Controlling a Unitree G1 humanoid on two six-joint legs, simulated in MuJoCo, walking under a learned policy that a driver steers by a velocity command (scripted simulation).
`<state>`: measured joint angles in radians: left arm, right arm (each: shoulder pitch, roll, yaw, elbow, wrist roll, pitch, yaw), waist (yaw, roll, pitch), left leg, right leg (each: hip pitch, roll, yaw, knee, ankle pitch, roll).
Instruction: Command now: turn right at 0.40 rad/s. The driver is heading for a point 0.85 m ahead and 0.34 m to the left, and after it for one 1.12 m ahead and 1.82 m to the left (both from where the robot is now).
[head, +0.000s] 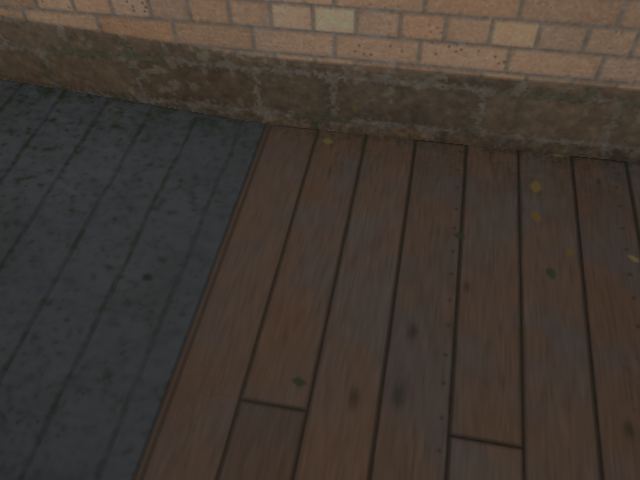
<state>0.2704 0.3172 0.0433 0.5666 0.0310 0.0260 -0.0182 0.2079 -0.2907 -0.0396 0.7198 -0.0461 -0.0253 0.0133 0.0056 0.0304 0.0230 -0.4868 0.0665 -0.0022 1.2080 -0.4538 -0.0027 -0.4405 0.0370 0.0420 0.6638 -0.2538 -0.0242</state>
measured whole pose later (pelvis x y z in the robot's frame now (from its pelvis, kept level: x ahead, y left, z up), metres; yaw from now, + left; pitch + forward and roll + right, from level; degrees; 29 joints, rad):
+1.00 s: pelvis +0.19 +0.00 +0.02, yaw +41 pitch +0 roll -1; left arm 0.14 0.31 0.06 0.70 0.02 0.03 0.05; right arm 0.18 -0.37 -0.07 0.58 0.02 0.07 -0.01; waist 0.02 0.04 0.08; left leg -0.46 -0.05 -0.11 1.08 -0.47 -0.10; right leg -0.28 0.03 0.03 0.46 -0.19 -0.01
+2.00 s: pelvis +0.26 -0.01 +0.02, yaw +46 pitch +2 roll +1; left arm 0.17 0.28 0.03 0.74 0.01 -0.04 -0.02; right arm 0.24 -0.26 -0.05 0.84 -0.04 -0.07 0.01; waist -0.03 -0.04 0.02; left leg -0.20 -0.02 0.06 0.43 -0.28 0.04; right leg -0.46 -0.01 0.03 1.00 -0.33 -0.09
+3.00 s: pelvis +0.84 +0.37 +0.02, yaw +58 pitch +1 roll +1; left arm 0.04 0.29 0.01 0.67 0.02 -0.10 0.02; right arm 0.25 -0.32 -0.06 0.79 0.01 -0.05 0.00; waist -0.05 0.00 0.10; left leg -0.31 -0.20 -0.10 0.37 -0.13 0.18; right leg -0.61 -0.03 0.18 1.13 -0.39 0.10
